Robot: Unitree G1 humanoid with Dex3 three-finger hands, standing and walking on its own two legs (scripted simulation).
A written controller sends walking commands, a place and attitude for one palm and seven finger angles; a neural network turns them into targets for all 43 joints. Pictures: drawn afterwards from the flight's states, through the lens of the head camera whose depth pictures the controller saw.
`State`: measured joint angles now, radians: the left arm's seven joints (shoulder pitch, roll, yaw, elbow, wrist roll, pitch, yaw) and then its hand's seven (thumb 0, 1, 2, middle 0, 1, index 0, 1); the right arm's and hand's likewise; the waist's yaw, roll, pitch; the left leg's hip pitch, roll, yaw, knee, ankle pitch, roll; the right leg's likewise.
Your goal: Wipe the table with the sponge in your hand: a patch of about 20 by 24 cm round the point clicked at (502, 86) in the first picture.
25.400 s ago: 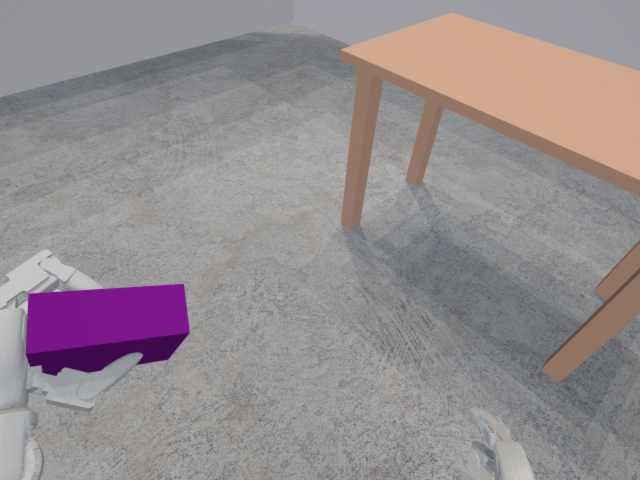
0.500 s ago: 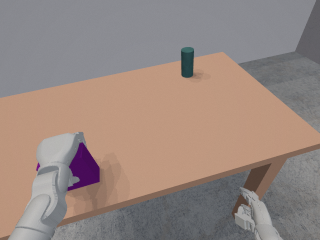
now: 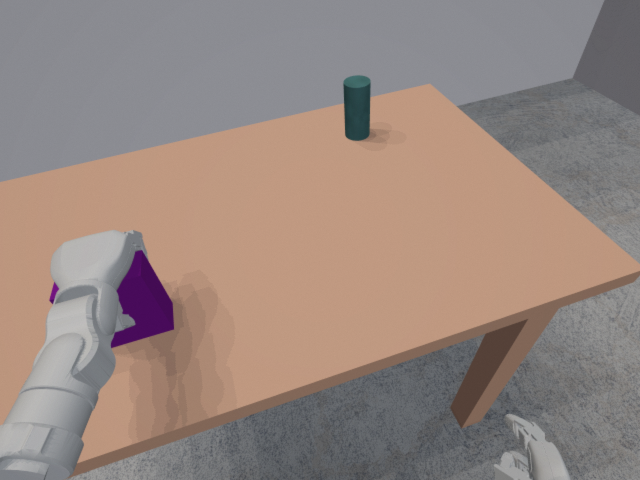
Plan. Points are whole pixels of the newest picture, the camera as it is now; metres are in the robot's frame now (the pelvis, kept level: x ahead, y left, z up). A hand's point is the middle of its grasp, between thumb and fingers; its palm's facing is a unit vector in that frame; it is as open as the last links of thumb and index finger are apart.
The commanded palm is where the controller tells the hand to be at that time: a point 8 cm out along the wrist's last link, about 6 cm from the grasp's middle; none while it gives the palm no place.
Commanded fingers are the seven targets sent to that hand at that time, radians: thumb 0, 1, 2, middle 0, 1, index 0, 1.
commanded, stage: wipe forward along the first lane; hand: left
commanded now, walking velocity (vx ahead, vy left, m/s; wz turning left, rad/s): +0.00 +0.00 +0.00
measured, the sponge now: (125, 311) +0.31 +0.32 +0.04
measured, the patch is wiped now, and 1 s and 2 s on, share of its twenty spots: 0.30 0.40 0.55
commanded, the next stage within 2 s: slide across to the middle lane in 0.76 s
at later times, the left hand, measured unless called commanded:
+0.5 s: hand (116, 254) +0.37 +0.34 +0.08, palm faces -0.11 -0.01 -0.99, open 9.4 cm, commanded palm +0.35 +0.34 +0.12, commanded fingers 0.00 0.10 1.30 -1.20 -1.60 -1.20 -1.60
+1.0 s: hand (117, 236) +0.40 +0.36 +0.08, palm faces -0.10 +0.01 -0.99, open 9.4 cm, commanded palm +0.39 +0.33 +0.13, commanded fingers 0.00 0.10 1.30 -1.20 -1.60 -1.20 -1.60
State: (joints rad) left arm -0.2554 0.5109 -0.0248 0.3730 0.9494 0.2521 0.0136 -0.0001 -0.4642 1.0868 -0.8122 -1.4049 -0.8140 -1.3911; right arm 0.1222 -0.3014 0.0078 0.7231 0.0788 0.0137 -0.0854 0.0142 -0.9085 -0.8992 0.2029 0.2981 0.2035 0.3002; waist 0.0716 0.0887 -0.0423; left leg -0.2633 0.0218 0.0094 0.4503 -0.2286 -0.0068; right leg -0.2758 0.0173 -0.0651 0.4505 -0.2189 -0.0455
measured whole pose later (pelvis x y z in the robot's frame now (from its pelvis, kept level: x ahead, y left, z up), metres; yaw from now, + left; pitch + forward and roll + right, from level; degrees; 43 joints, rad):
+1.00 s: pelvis +0.02 +0.03 +0.00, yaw +0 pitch +8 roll -1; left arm -0.56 0.57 -0.02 0.73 0.99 0.16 0.05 0.01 -0.47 1.10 -0.81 -1.41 -0.82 -1.40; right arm 0.21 -0.30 -0.02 0.74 0.09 0.07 -0.06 0.01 -0.91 -0.90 0.20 0.30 0.20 0.30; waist 0.03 0.06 -0.07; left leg -0.36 -0.01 0.02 0.46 -0.25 0.03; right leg -0.35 -0.01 -0.05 0.42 -0.21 -0.01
